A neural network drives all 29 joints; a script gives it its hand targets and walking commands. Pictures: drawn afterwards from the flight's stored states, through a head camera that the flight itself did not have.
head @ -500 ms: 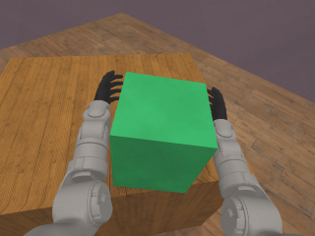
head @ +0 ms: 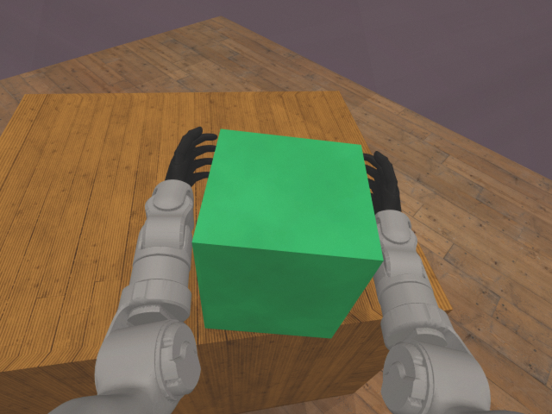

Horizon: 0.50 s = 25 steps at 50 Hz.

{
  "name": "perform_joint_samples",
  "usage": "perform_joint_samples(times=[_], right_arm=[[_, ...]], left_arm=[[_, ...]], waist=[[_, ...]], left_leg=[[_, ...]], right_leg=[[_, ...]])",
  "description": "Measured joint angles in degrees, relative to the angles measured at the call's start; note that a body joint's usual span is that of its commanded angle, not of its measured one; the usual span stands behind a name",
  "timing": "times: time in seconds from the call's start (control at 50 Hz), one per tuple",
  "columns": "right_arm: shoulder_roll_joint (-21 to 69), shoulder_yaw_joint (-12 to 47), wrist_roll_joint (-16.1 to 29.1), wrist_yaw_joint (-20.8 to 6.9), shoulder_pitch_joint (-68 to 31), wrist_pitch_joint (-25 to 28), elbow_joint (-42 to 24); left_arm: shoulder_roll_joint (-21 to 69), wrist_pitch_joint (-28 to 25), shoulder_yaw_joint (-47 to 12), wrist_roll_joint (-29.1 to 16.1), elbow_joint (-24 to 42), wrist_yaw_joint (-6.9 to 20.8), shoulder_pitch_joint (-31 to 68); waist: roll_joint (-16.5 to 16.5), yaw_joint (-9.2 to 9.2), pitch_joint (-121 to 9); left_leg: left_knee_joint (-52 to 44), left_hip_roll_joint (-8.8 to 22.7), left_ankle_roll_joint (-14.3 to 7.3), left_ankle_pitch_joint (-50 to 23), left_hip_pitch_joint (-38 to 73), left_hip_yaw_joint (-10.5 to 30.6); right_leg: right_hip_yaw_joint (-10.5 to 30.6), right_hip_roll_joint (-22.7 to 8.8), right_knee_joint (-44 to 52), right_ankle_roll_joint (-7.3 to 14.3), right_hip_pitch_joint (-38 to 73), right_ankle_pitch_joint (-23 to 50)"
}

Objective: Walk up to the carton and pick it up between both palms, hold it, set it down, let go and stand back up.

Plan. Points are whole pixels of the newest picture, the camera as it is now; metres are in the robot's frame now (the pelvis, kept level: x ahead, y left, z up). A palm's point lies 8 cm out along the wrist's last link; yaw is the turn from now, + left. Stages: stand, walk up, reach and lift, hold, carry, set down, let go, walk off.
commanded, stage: set down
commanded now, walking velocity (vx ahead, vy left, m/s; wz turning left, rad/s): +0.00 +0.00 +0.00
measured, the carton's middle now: (279, 240) +0.36 +0.01 +0.04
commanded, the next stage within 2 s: none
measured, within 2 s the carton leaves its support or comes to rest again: neither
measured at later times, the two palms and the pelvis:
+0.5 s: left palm (179, 182) +0.40 +0.17 +0.11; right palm (382, 205) +0.39 -0.14 +0.10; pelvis +0.00 +0.00 +0.00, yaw +1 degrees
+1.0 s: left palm (180, 183) +0.40 +0.17 +0.10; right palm (381, 209) +0.39 -0.14 +0.09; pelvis +0.00 +0.00 +0.00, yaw +0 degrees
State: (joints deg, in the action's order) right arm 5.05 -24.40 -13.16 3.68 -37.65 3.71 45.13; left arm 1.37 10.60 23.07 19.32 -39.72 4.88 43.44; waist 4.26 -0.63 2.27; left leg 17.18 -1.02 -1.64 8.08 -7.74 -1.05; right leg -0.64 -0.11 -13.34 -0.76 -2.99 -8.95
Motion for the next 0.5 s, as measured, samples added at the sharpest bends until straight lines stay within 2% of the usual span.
perform_joint_samples(times=[0.2, 0.5], right_arm=[[0.4, -0.1, -0.5, -0.3, 0.4, 1.3, -0.2], [0.9, -2.0, -2.6, -1.3, 0.5, 2.3, -1.1]], left_arm=[[0.0, -0.2, -0.3, 0.0, 1.4, 0.4, -1.5], [1.2, -0.8, 1.9, 1.5, 1.9, 1.8, -1.1]], waist=[[-0.2, 0.58, 0.4], [-0.2, 0.36, 0.9]], left_leg=[[0.4, -0.2, -0.2, 0.5, 0.4, -0.2], [-0.2, -0.2, -0.3, 0.1, 0.7, -0.7]], right_leg=[[-0.6, -0.4, 0.2, -0.3, 0.9, -0.3], [-1.3, -0.7, -0.3, -0.3, 0.7, -0.5]])
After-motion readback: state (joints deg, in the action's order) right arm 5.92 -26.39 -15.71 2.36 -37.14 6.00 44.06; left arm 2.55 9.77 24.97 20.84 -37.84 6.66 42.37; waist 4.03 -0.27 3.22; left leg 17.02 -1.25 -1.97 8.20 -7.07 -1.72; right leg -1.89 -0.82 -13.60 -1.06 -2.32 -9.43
